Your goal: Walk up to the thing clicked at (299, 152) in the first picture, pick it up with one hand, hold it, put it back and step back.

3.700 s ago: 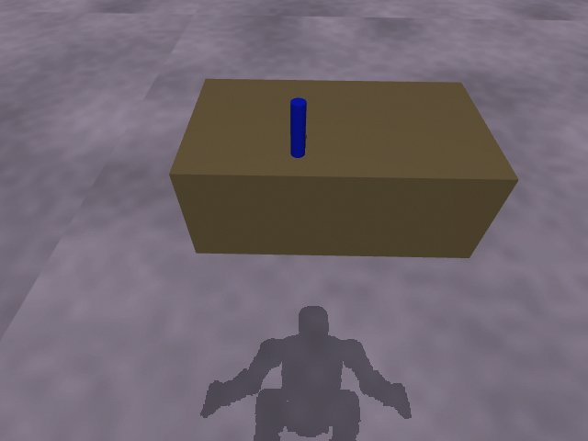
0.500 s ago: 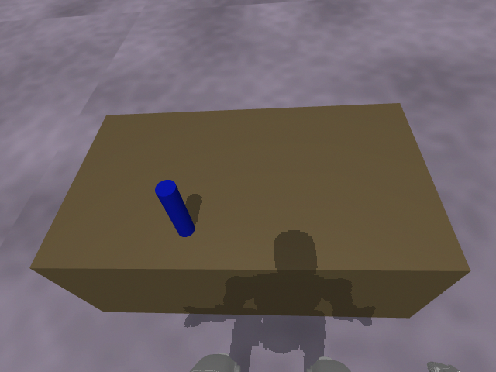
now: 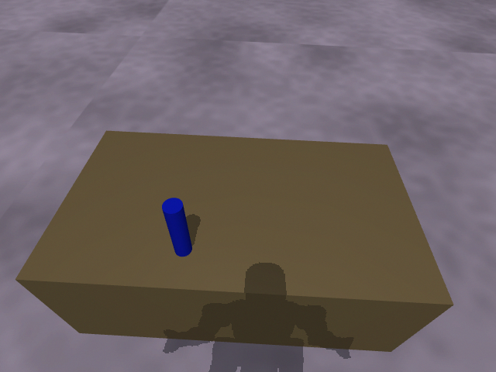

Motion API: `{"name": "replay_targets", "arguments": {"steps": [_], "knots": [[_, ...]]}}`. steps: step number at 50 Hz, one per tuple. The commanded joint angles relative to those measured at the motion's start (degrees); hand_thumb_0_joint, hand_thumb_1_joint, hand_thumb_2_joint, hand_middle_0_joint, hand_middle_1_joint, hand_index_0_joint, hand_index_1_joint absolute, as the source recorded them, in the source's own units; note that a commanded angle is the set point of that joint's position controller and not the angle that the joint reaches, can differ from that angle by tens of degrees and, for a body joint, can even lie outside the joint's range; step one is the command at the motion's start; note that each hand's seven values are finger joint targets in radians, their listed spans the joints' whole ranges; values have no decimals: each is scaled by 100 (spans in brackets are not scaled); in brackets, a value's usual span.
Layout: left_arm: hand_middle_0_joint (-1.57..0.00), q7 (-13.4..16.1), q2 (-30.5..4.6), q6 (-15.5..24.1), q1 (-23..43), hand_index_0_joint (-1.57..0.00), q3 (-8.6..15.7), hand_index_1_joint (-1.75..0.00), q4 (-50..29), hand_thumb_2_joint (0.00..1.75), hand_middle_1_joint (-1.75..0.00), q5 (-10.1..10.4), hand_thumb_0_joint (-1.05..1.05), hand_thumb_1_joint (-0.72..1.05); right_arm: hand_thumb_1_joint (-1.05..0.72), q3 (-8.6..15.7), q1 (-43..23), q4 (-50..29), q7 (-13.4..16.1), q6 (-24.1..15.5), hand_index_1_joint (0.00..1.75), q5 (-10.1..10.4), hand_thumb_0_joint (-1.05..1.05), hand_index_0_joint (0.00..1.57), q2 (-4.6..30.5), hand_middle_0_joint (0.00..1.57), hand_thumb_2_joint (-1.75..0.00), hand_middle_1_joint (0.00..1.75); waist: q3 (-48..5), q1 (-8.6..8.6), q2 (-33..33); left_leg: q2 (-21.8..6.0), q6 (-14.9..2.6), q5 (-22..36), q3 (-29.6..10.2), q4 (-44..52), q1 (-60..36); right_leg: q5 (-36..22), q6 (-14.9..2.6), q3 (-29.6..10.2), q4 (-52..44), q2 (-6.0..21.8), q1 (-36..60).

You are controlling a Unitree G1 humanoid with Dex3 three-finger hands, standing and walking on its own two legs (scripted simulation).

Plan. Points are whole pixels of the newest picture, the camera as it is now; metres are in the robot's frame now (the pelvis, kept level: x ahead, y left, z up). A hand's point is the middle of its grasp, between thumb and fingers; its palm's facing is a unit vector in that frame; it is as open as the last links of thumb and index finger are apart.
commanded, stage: walk up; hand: left
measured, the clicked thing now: (178, 229) +0.51 +0.21 -0.21
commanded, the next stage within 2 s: stand in 1.12 s
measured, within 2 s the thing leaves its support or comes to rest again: neither
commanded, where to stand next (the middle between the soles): +0.06 +0.01 m, yaw -2 degrees
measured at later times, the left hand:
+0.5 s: hand out of the picture +0.11 +0.25 -0.13, palm faces -0.01 -0.93 -0.37, open 7.4 cm
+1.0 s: hand out of the picture +0.11 +0.24 -0.13, palm faces -0.03 -0.93 -0.36, open 7.4 cm
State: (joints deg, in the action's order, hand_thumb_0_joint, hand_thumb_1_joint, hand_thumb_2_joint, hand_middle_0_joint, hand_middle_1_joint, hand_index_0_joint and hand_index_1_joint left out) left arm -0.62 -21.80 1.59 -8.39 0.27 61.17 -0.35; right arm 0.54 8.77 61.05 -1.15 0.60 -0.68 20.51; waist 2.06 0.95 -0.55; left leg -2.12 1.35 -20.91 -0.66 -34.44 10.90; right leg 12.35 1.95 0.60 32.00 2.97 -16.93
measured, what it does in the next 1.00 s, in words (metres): stands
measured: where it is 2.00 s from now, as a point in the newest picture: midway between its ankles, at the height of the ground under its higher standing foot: outside the picture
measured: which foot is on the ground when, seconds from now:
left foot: down 0.00-1.00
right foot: down 0.00-1.00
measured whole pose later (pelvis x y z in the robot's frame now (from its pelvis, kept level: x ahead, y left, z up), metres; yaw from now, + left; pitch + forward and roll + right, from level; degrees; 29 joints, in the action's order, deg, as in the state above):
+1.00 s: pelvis +0.02 -0.01 +0.01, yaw -1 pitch -3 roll +0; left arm -0.4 -19.8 1.0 -4.1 1.1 65.2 -1.0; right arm 1.5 7.6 64.7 -0.9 1.0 -0.7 20.3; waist 3.1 -0.2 0.8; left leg -2.3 2.1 -15.7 0.8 -21.8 3.6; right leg 9.2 1.9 -0.2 23.7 2.7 -12.0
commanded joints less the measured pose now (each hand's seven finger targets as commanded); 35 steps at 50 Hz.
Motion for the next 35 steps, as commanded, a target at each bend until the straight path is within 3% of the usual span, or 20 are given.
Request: {"name": "replay_targets", "arguments": {"steps": [1, 4, 9, 27, 35], "knots": [[-20, 105, -1278, 163, 347, -20, 272, -30, -220, 90, -30, 27, 0, 90, -90, 281, -394, -331, 112, -175, 30, 38, 0, 20, 1342, 20, -90, 30, -130, -49, 292, -397, -394, 594, -430, 1123, 427, -786, -443, -453, -637, 391, 545], [-20, 109, -1224, 160, 455, -20, 248, -30, -165, 90, -30, 28, 0, 90, -90, 301, -423, -249, 110, -157, 30, 42, 0, 20, 1352, 20, -90, 30, -233, -66, 257, -432, -384, 776, -423, 1209, 161, -808, -412, -441, -714, 407, 533], [-20, 127, -1186, 177, 537, -20, 250, -30, -39, 90, -30, 17, 0, 90, -90, 314, -413, -157, 121, -140, 30, 80, 0, 20, 1246, 20, -90, 30, -601, -117, -54, -393, -342, 1549, -242, 1130, -217, -1588, -420, -447, -749, 525, 871], [-20, 138, -1098, 98, 811, -20, 288, -30, 64, 90, -30, -25, 0, 90, -90, 293, -569, 49, 102, -113, 30, 24, 0, 20, 1213, 20, -90, 30, -425, -69, 85, -455, -263, 1501, -170, 1684, -333, -1193, -311, -378, -1056, 469, 1050], [-20, 122, -1079, 72, 904, -20, 307, -30, 35, 90, -30, -48, 0, 90, -90, 292, -474, 38, 105, -116, 30, 10, 0, 20, 1220, 20, -90, 30, -317, -104, 110, -444, -267, 1100, -179, 1796, -167, -881, -297, -419, -1168, 414, 1063]]}}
